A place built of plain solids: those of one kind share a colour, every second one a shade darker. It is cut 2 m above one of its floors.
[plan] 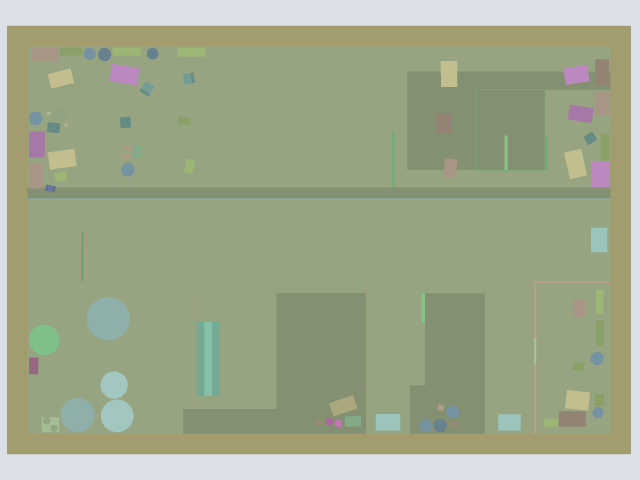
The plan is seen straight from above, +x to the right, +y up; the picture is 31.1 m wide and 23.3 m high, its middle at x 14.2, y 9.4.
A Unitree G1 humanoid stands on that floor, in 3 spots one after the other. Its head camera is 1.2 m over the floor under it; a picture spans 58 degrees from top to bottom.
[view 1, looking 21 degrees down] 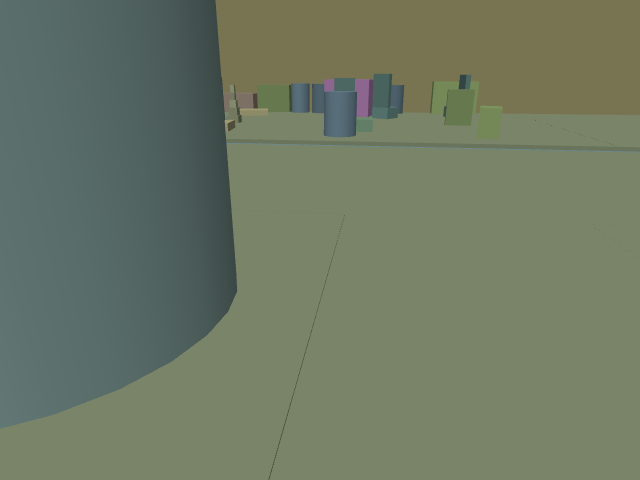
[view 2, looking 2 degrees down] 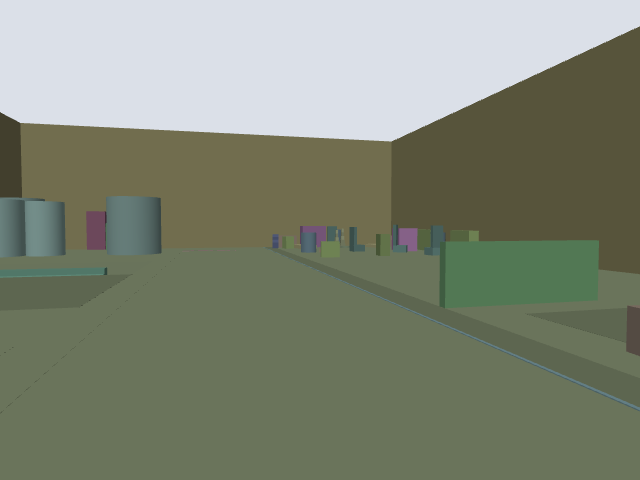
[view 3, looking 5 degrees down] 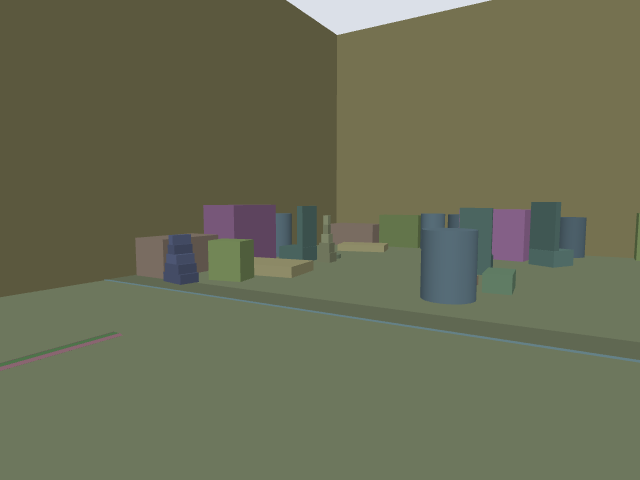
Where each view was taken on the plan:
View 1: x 5.75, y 3.62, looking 98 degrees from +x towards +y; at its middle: floor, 3.35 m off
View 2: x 23.38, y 8.72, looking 166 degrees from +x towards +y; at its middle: pallet_load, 23.25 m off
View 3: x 6.25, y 7.44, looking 121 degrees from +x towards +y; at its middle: wall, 12.18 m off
